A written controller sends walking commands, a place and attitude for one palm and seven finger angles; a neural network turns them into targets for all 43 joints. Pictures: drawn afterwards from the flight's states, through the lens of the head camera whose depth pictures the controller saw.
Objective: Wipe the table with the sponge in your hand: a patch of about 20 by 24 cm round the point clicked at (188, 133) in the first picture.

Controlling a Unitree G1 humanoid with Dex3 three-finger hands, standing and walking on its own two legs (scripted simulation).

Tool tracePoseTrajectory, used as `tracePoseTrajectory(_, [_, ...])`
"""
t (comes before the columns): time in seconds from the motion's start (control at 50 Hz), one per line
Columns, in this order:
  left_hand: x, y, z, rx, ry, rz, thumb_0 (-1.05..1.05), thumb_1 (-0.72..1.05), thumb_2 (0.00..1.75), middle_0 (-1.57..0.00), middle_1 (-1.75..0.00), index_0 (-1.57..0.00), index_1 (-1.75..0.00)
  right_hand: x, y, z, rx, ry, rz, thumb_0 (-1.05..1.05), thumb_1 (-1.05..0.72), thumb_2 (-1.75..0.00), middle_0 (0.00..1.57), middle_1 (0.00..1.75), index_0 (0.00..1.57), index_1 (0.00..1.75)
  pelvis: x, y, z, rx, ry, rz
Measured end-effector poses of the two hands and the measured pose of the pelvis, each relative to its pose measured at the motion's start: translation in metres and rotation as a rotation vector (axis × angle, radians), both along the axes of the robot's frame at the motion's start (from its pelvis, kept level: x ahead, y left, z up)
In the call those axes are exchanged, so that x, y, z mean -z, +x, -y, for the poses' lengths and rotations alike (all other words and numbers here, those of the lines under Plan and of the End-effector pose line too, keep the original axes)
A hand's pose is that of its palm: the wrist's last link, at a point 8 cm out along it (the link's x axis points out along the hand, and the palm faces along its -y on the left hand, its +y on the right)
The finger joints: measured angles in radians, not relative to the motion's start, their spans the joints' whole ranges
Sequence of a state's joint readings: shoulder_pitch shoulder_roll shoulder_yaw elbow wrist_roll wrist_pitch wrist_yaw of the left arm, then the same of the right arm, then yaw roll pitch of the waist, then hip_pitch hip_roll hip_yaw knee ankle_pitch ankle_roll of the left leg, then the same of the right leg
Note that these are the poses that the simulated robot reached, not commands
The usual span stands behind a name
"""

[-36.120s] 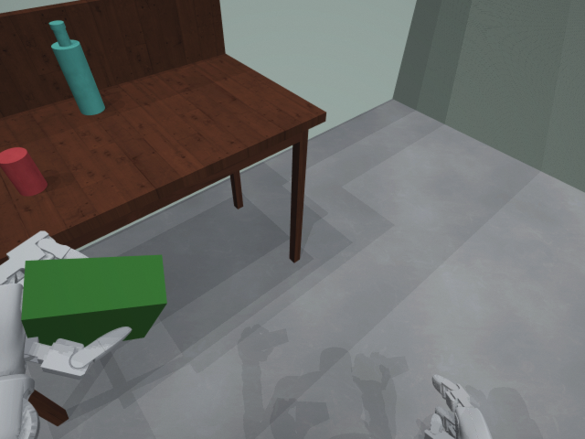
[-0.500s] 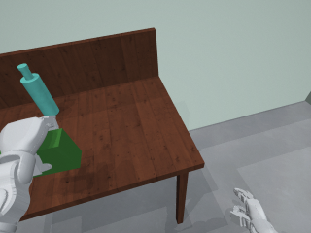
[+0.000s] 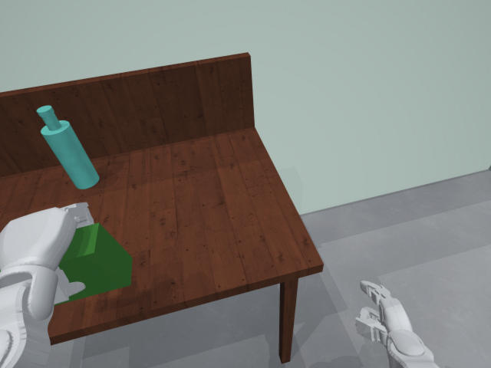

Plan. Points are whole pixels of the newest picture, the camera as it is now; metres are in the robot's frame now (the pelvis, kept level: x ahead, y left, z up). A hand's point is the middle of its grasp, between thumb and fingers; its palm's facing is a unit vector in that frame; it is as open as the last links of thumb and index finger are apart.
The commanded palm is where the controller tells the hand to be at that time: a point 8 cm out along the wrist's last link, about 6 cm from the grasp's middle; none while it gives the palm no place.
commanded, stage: bring the sponge back beside the body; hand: left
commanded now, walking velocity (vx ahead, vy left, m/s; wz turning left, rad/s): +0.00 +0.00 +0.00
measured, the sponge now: (78, 272) +0.20 +0.31 +0.08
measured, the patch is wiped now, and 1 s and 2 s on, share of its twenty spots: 1.00 1.00 1.00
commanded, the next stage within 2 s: step back with the hand held close in 0.76 s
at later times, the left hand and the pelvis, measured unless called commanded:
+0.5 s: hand (74, 286) +0.17 +0.28 +0.10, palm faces +0.05 -0.13 -0.99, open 9.4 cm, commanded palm +0.14 +0.28 +0.18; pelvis -0.01 -0.01 +0.00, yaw +0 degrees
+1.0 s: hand (109, 275) +0.19 +0.24 +0.11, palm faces +0.20 -0.76 -0.62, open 9.4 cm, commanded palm +0.15 +0.27 +0.17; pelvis -0.02 +0.00 +0.00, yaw -2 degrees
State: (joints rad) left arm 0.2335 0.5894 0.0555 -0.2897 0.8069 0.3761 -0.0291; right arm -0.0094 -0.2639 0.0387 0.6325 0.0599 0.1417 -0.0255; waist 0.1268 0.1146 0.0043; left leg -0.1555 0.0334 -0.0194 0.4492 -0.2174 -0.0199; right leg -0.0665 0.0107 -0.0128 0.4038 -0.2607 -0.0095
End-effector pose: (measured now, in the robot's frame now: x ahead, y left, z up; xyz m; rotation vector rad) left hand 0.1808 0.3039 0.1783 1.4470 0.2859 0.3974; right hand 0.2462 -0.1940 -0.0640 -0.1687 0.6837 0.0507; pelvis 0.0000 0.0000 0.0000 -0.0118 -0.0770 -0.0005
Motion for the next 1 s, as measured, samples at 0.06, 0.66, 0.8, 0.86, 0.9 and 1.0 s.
tracePoseTrajectory(0.06, [0.01, -0.006, 0.0, -0.03, -0.031, -0.047, -0.02, -0.47, 1.07, -0.77, -1.37, -0.81, -1.41, 0.001, -0.002, 0.004, 0.003, -0.005, -0.002, 0.01, -0.91, -0.9, 0.2, 0.3, 0.2, 0.3, 0.0, -0.001, 0.0, -0.003, 0.001, -0.002])
tracePoseTrajectory(0.66, [0.02, -0.035, 0.039, 0.091, -0.023, -0.034, -0.02, -0.47, 1.07, -0.78, -1.37, -0.81, -1.41, -0.001, -0.019, 0.013, 0.018, -0.021, 0.035, 0.01, -0.91, -0.9, 0.2, 0.3, 0.2, 0.3, 0.002, -0.016, 0.008, 0.004, 0.001, 0.039])
tracePoseTrajectory(0.8, [0.012, -0.033, 0.029, 0.033, -0.016, 0.012, -0.02, -0.47, 1.07, -0.78, -1.37, -0.81, -1.41, -0.001, -0.018, 0.014, 0.02, -0.01, 0.031, 0.01, -0.91, -0.9, 0.2, 0.3, 0.2, 0.3, 0.002, -0.016, 0.008, 0.008, 0.003, 0.041])
tracePoseTrajectory(0.86, [0.016, -0.031, 0.027, 0.008, -0.034, -0.008, -0.02, -0.47, 1.07, -0.78, -1.37, -0.81, -1.41, -0.001, -0.018, 0.014, 0.021, -0.008, 0.032, 0.01, -0.91, -0.9, 0.2, 0.3, 0.2, 0.3, 0.001, -0.016, 0.007, 0.007, 0.004, 0.036])
tracePoseTrajectory(0.9, [0.019, -0.03, 0.028, 0.009, -0.042, -0.028, -0.02, -0.47, 1.07, -0.78, -1.37, -0.81, -1.41, 0.0, -0.017, 0.014, 0.02, -0.01, 0.032, 0.01, -0.91, -0.9, 0.2, 0.3, 0.2, 0.3, 0.001, -0.016, 0.007, 0.007, 0.005, 0.034])
tracePoseTrajectory(1.0, [0.036, -0.02, 0.032, 0.158, -0.772, 0.213, -0.02, -0.47, 1.07, -0.78, -1.37, -0.81, -1.41, -0.007, -0.032, 0.014, 0.041, -0.021, 0.08, 0.01, -0.91, -0.9, 0.2, 0.3, 0.2, 0.3, 0.004, -0.017, 0.005, 0.028, -0.008, -0.025])
